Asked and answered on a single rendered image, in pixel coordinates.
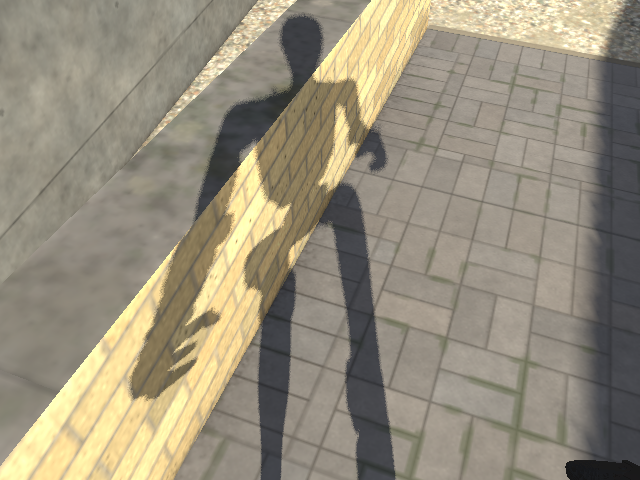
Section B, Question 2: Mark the right robot hand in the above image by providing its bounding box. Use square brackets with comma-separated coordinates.
[565, 460, 640, 480]

